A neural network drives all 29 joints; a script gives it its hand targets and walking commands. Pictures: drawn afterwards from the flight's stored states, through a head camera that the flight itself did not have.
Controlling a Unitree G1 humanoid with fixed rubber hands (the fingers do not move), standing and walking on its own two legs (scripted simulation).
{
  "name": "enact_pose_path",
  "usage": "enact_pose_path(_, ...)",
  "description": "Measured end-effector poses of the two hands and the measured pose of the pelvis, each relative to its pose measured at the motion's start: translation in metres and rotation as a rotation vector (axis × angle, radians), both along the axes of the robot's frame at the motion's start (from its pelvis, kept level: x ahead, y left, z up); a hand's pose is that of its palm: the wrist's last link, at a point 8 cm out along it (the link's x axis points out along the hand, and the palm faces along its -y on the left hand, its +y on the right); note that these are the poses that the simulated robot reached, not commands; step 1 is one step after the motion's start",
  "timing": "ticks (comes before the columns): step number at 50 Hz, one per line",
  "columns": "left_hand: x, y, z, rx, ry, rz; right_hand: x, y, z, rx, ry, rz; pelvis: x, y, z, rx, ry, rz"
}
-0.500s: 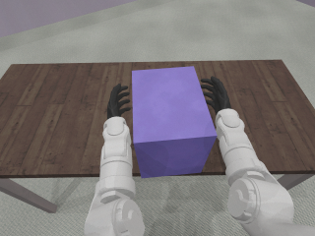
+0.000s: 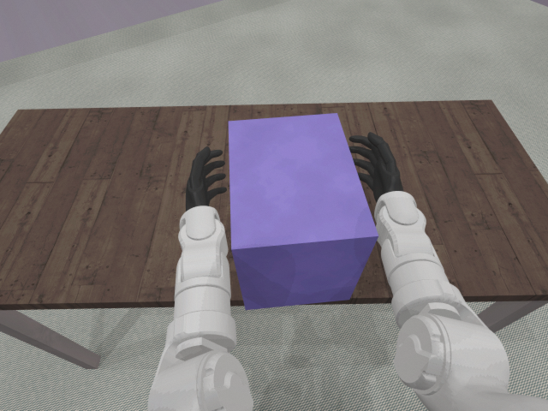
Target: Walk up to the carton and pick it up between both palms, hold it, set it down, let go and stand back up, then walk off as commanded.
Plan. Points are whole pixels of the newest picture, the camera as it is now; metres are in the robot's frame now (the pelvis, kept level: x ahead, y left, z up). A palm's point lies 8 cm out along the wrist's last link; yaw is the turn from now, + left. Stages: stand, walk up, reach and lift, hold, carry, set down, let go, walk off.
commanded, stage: set down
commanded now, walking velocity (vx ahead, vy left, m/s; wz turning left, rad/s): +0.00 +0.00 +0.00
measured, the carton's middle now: (290, 213) +0.42 +0.05 +0.02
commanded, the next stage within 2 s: none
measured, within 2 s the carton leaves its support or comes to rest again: neither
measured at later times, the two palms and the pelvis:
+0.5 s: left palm (204, 219) +0.37 +0.18 +0.05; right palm (380, 188) +0.44 -0.09 +0.07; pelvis -0.01 +0.00 +0.00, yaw -1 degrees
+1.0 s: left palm (189, 237) +0.35 +0.19 +0.04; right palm (403, 204) +0.43 -0.13 +0.06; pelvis -0.03 -0.01 -0.02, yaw +1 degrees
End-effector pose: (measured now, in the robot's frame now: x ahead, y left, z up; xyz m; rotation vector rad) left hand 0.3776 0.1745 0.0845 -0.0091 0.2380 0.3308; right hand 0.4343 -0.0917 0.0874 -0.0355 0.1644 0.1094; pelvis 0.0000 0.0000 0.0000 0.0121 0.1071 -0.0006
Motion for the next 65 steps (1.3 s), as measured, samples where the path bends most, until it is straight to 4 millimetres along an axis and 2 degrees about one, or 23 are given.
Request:
enact_pose_path(14, -0.001, 0.001, -0.005, 0.008, -0.017, -0.004, 0.0, 0.0, -0.002, -0.001, -0.019, 0.001, 0.001, -0.002, -0.001, 0.001, 0.017, -0.001)
enact_pose_path(25, -0.003, 0.002, -0.037, -0.03, 0.048, 0.014, 0.011, 0.002, -0.017, -0.034, 0.082, 0.024, -0.009, -0.001, -0.005, -0.008, 0.079, -0.017)
enact_pose_path(32, 0.005, 0.015, -0.031, -0.009, 0.019, 0.029, 0.019, 0.004, -0.022, -0.038, 0.122, 0.026, -0.014, 0.0, -0.011, -0.022, 0.169, -0.013)
enact_pose_path(38, 0.0, 0.023, -0.032, 0.0, 0.029, 0.016, 0.018, 0.001, -0.025, -0.035, 0.113, 0.039, -0.018, 0.0, -0.014, -0.025, 0.182, 0.005)
enact_pose_path(46, -0.02, 0.023, -0.046, -0.025, 0.026, 0.014, 0.006, -0.021, -0.031, -0.039, 0.096, 0.023, -0.024, -0.007, -0.016, -0.026, 0.167, 0.025)
enact_pose_path(54, -0.043, 0.02, -0.047, -0.019, 0.003, 0.015, -0.018, -0.045, -0.033, -0.042, 0.083, 0.018, -0.033, -0.013, -0.015, -0.019, 0.134, 0.029)
enact_pose_path(59, -0.055, 0.023, -0.041, -0.011, -0.024, 0.016, -0.032, -0.047, -0.029, -0.028, 0.053, 0.04, -0.039, -0.015, -0.015, -0.012, 0.102, 0.032)
enact_pose_path(65, -0.072, 0.023, -0.035, -0.015, -0.032, 0.011, -0.055, -0.051, -0.039, -0.018, 0.088, 0.046, -0.043, -0.015, -0.013, -0.007, 0.053, 0.039)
